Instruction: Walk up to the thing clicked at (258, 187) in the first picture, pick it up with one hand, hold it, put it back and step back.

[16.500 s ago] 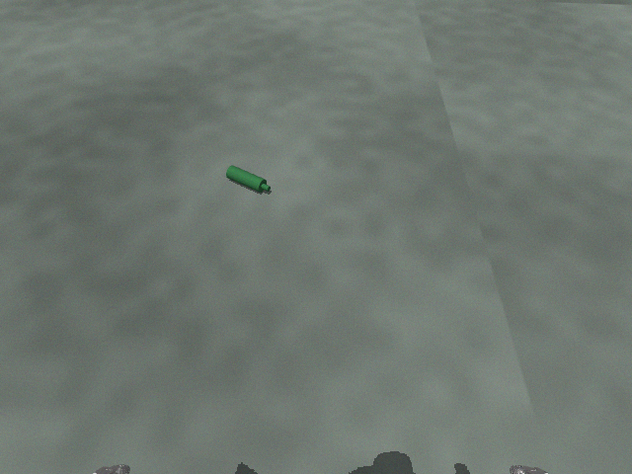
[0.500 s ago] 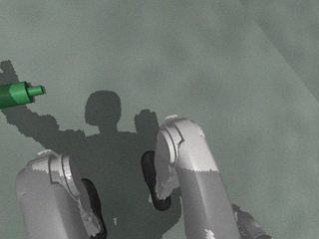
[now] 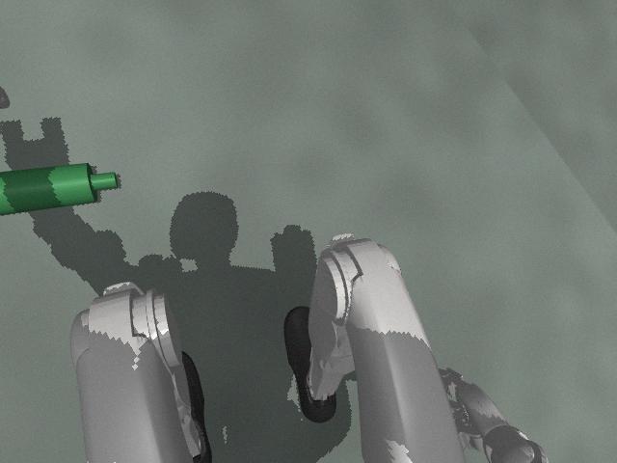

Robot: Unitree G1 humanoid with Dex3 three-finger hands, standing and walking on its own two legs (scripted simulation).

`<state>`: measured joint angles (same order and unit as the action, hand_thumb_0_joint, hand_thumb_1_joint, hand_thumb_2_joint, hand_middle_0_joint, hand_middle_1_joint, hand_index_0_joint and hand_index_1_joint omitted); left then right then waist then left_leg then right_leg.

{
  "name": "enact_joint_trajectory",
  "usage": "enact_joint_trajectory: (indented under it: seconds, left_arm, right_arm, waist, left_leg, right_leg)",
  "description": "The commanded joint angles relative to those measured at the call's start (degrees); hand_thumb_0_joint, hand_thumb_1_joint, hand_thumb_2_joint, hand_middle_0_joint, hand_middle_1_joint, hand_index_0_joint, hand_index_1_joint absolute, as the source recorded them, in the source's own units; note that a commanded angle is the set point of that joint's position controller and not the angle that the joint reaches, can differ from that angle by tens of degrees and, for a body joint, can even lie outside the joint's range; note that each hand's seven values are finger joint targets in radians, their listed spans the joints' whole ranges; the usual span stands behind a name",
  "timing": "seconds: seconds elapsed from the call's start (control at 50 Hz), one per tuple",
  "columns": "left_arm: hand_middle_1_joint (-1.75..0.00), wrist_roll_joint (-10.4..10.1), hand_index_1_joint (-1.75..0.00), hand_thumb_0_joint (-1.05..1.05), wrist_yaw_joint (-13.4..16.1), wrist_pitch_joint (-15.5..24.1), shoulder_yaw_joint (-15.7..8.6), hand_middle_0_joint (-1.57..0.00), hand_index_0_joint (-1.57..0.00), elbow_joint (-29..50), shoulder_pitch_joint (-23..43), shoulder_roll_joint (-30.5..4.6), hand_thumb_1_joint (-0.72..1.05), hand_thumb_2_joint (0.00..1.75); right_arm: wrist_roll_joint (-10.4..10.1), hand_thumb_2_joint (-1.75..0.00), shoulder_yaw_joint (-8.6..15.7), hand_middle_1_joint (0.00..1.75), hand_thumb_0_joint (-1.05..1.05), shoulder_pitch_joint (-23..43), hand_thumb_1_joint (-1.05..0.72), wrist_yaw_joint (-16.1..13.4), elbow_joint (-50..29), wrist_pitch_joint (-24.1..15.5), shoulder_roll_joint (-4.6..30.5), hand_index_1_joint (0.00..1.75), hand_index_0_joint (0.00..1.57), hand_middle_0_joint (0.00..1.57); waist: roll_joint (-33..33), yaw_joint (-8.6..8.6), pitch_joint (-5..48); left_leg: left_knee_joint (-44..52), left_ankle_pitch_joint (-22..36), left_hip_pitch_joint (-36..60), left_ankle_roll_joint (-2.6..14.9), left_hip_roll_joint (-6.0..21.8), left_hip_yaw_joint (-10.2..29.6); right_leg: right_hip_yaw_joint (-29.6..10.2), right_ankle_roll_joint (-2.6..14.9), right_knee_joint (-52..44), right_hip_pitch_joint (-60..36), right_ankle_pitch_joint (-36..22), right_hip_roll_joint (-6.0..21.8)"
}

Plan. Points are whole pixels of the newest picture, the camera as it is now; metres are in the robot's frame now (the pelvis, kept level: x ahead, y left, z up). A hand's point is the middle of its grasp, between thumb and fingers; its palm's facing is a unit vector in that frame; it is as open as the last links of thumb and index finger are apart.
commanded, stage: close in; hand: left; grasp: from above
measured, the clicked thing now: (39, 189) +0.48 +0.29 -0.30
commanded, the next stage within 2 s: rest palm in 0.08 s
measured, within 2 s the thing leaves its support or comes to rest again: neither
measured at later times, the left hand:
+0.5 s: hand (23, 190) +0.46 +0.30 -0.24, palm faces -0.44 -0.06 -0.90, open 14.2 cm
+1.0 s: hand (24, 201) +0.46 +0.31 -0.28, palm faces -0.51 -0.13 -0.85, open 14.2 cm
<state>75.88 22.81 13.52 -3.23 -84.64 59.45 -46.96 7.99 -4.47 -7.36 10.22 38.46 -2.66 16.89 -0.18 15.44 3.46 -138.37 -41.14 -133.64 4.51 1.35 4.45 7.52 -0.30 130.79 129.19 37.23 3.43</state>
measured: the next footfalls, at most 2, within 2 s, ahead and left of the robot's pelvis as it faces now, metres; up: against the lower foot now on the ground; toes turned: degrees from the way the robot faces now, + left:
none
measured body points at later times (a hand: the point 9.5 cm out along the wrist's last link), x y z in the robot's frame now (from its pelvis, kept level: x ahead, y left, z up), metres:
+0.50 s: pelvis +0.00 +0.00 -0.02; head +0.27 +0.11 +0.32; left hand +0.48 +0.30 -0.19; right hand +0.01 -0.27 -0.08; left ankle +0.07 +0.10 -0.30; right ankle +0.11 -0.12 -0.30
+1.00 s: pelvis +0.00 +0.00 -0.03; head +0.29 +0.10 +0.29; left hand +0.48 +0.31 -0.23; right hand +0.03 -0.26 -0.09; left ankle +0.07 +0.10 -0.30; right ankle +0.11 -0.12 -0.30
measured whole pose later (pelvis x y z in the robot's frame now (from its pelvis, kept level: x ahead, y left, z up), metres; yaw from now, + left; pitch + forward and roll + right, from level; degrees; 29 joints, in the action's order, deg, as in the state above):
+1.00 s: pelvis +0.00 +0.00 -0.03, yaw -4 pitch +30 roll -14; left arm 77.9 28.5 19.5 -10.4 -94.7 58.9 -60.2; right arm 13.8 -13.9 -7.8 13.6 36.0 -9.1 18.7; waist 7.0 20.4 -9.0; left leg -146.5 -43.0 -135.2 3.7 2.3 9.8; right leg 12.0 0.0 135.4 129.7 36.4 1.8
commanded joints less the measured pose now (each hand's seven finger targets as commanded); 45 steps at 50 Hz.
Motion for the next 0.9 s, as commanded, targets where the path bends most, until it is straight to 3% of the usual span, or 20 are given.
enact_joint_trajectory:
  seconds: [0.0,0.04,0.1,0.2,0.22,0.3,0.34,0.42,0.46,0.5,0.52,0.56,0.64,0.68,0.74,0.78,0.8,0.84,0.86,0.88]
  left_arm:
    - [-1.05,-3.2,-1.03,0.0,-2.8,-2.5,1.3,-0.08,-0.09,1.3,13.8,-7.7,-0.51,0.96]
    - [-1.07,-4.0,-1.04,0.0,-4.3,-1.2,-0.4,-0.08,-0.1,0.8,15.0,-12.1,-0.5,0.95]
    - [-1.08,-3.4,-1.05,0.0,-4.9,2.9,-1.3,-0.07,-0.1,3.1,18.5,-15.5,-0.5,0.94]
    - [-1.06,0.5,-1.05,0.0,0.8,9.6,-4.5,-0.06,-0.07,5.0,21.6,-22.7,-0.52,0.97]
    - [-1.04,1.5,-1.04,0.0,2.5,10.2,-4.6,-0.06,-0.06,3.2,20.8,-23.3,-0.53,0.98]
    - [-1.0,4.8,-1.0,0.0,8.2,10.0,-3.0,-0.06,-0.06,-5.0,18.6,-20.7,-0.53,0.99]
    - [-0.97,5.9,-0.98,0.0,11.2,8.9,-4.2,-0.06,-0.05,-1.3,20.2,-23.5,-0.55,1.01]
    - [-0.95,5.7,-0.97,0.0,14.6,4.9,-3.8,-0.06,-0.04,-5.7,18.6,-21.0,-0.57,1.04]
    - [-0.95,4.9,-0.97,0.0,14.4,3.1,-3.3,-0.06,-0.04,-9.1,18.9,-19.0,-0.55,1.02]
    - [-0.96,4.8,-0.97,0.0,13.7,1.9,-4.7,-0.06,-0.05,-8.1,20.0,-21.4,-0.55,1.02]
    - [-0.95,4.3,-0.96,0.0,13.3,1.5,-4.7,-0.06,-0.04,-5.9,21.5,-22.0,-0.56,1.03]
    - [-0.96,4.2,-0.97,0.0,12.9,0.5,-9.2,-0.06,-0.05,-8.0,17.5,-26.9,-0.54,1.02]
    - [-0.98,3.6,-0.99,0.0,10.4,-0.1,-9.3,-0.06,-0.05,-9.3,14.5,-25.1,-0.54,1.0]
    - [-0.99,2.3,-0.99,0.0,9.6,0.2,-10.9,-0.06,-0.05,-4.6,13.9,-27.8,-0.55,1.0]
    - [-0.99,1.9,-1.0,0.0,7.7,1.2,-9.0,-0.06,-0.05,-5.2,13.6,-25.0,-0.55,1.0]
    - [-0.99,1.3,-1.0,0.0,7.3,2.4,-9.1,-0.06,-0.05,-3.0,14.7,-26.6,-0.54,1.0]
    - [-0.99,0.7,-1.0,0.0,7.4,3.2,-10.2,-0.06,-0.05,-1.3,14.0,-28.1,-0.56,1.01]
    - [-0.99,0.6,-1.0,0.0,7.0,4.3,-8.5,-0.06,-0.05,-4.3,12.7,-25.5,-0.55,1.0]
    - [-0.99,0.4,-1.0,0.0,6.9,5.0,-8.2,-0.06,-0.05,-3.5,12.5,-25.9,-0.55,1.01]
    - [-0.99,1.0,-1.0,0.0,6.9,5.6,-7.8,-0.06,-0.05,-2.8,13.1,-26.2,-0.55,1.0]
  right_arm:
    - [-0.6,-0.9,3.7,0.3,0.0,-14.9,-0.9,-0.3,0.0,-0.2,16.0,0.3,0.2,0.2]
    - [-0.6,-0.9,3.1,0.3,0.0,-13.6,-0.9,-0.7,-1.3,-0.5,16.3,0.3,0.2,0.2]
    - [0.2,-0.89,1.9,0.3,0.0,-14.1,-0.9,-1.2,-0.7,-0.8,16.0,0.3,0.2,0.2]
    - [2.3,-0.9,0.3,0.3,0.0,-13.9,-0.9,-1.6,-0.5,-1.0,16.3,0.3,0.2,0.2]
    - [2.6,-0.9,0.0,0.3,0.0,-13.4,-0.9,-1.7,-0.3,-0.9,16.0,0.3,0.2,0.2]
    - [4.2,-0.9,-0.9,0.3,0.0,-13.0,-0.89,-1.8,1.0,-1.7,16.7,0.3,0.2,0.2]
    - [4.7,-0.9,-0.8,0.3,0.0,-13.3,-0.89,-1.9,1.5,-2.2,17.3,0.3,0.2,0.2]
    - [5.4,-0.9,-0.8,0.3,0.0,-13.5,-0.89,-0.3,2.0,-4.4,18.3,0.3,0.2,0.2]
    - [5.3,-0.89,-0.8,0.3,0.0,-13.6,-0.89,0.9,2.1,-5.8,19.2,0.3,0.2,0.2]
    - [5.2,-0.9,-1.1,0.3,0.0,-13.6,-0.89,1.5,0.5,-6.7,19.8,0.3,0.2,0.2]
    - [4.9,-0.9,-1.1,0.3,0.0,-14.5,-0.89,1.7,1.4,-6.8,19.9,0.3,0.2,0.2]
    - [4.9,-0.9,-0.9,0.3,0.0,-14.0,-0.89,2.1,-0.2,-7.3,21.1,0.3,0.2,0.2]
    - [5.1,-0.9,-2.3,0.3,0.0,-13.9,-0.89,3.1,-1.5,-7.5,19.3,0.3,0.2,0.2]
    - [4.4,-0.9,-1.5,0.3,0.0,-14.1,-0.9,2.9,-1.6,-7.2,19.8,0.3,0.2,0.2]
    - [5.1,-0.9,-2.4,0.3,0.0,-14.7,-0.9,3.3,-1.9,-7.3,19.8,0.3,0.2,0.2]
    - [5.1,-0.9,-3.0,0.3,0.0,-15.5,-0.9,3.3,-1.6,-7.0,19.6,0.3,0.2,0.2]
    - [5.0,-0.9,-2.7,0.3,0.0,-15.7,-0.9,3.1,-1.1,-6.6,19.9,0.3,0.2,0.2]
    - [5.4,-0.9,-3.1,0.3,0.0,-15.6,-0.9,3.2,-1.5,-6.6,20.0,0.3,0.2,0.2]
    - [5.3,-0.9,-3.5,0.3,0.0,-15.1,-0.9,3.2,-1.0,-6.4,19.3,0.3,0.2,0.2]
    - [5.7,-0.9,-3.8,0.3,0.0,-15.4,-0.9,3.3,-1.3,-6.4,19.2,0.3,0.2,0.2]
  waist:
    - [-11.5,4.32,28.1]
    - [-6.7,4.41,28.7]
    - [-7.7,4.49,30.4]
    - [-17.4,3.48,34.2]
    - [-19.2,2.99,34.6]
    - [-21.3,5.06,28.9]
    - [-24.3,4.16,32.7]
    - [-24.4,5.73,31.4]
    - [-23.3,7.68,26.7]
    - [-23.4,8.05,27.6]
    - [-25.3,7.37,29.1]
    - [-25.3,6.34,28.5]
    - [-23.4,7.42,26.7]
    - [-26.0,5.38,30.8]
    - [-24.2,8.23,27.0]
    - [-22.5,8.56,28.6]
    - [-23.1,7.45,30.3]
    - [-21.6,8.47,27.0]
    - [-20.8,7.76,27.6]
    - [-21.5,8.56,28.5]
  left_leg:
    - [16.0,12.0,26.0,-1.42,-2.2,0.6]
    - [15.0,8.9,20.8,-0.62,-2.4,-0.2]
    - [12.2,9.7,20.7,-1.0,-2.6,-1.0]
    - [10.9,10.5,27.4,-2.65,-2.2,-1.5]
    - [11.1,9.5,28.1,-2.94,-2.0,-1.2]
    - [12.0,7.2,28.5,-3.24,-1.3,0.1]
    - [12.2,10.0,31.1,-3.47,-1.0,0.9]
    - [11.1,14.8,32.3,-3.83,-0.3,2.6]
    - [10.6,14.7,30.6,-4.14,0.1,3.7]
    - [10.0,14.6,30.8,-3.83,0.0,3.5]
    - [10.7,16.0,32.1,-4.25,0.1,3.9]
    - [11.1,15.2,31.4,-4.34,0.1,4.2]
    - [9.5,15.3,29.2,-3.8,-0.1,3.3]
    - [9.6,17.2,31.4,-3.94,-0.2,2.9]
    - [7.7,18.8,31.3,-4.04,0.2,3.2]
    - [6.4,20.1,30.4,-3.61,0.1,2.9]
    - [6.5,20.9,30.4,-3.54,-0.1,2.4]
    - [6.2,18.5,29.0,-3.67,0.0,2.5]
    - [5.9,17.6,27.9,-3.45,0.1,2.3]
    - [5.5,17.9,29.1,-3.27,0.1,2.1]
  right_leg:
    - [1.2,2.19,-12.9,-16.3,-11.3,-3.6]
    - [0.5,1.55,-13.9,-21.2,-9.2,-3.5]
    - [0.1,1.38,-13.4,-22.9,-8.9,-3.6]
    - [0.5,2.14,-11.7,-22.4,-8.9,-4.2]
    - [0.4,2.46,-11.3,-21.5,-7.9,-4.5]
    - [2.9,2.48,-9.5,-15.4,-7.0,-5.0]
    - [3.5,2.77,-8.8,-15.1,-9.0,-5.0]
    - [4.8,2.36,-6.1,-13.4,-14.0,-5.2]
    - [5.3,1.76,-4.7,-10.8,-14.4,-4.7]
    - [5.1,1.77,-4.8,-12.3,-14.7,-4.7]
    - [5.0,1.91,-4.4,-12.6,-15.6,-4.4]
    - [4.9,1.89,-3.8,-13.3,-14.2,-4.2]
    - [4.8,1.55,-4.1,-15.9,-15.1,-4.6]
    - [4.6,1.85,-4.5,-17.9,-15.9,-4.6]
    - [5.2,1.58,-4.4,-16.9,-16.7,-4.5]
    - [5.2,1.55,-5.3,-19.9,-18.2,-4.9]
    - [4.9,1.58,-5.9,-22.1,-18.9,-5.0]
    - [5.0,1.7,-5.9,-21.1,-17.4,-5.3]
    - [5.2,1.58,-6.5,-22.0,-16.8,-5.5]
    - [5.0,1.21,-6.4,-22.9,-17.3,-5.6]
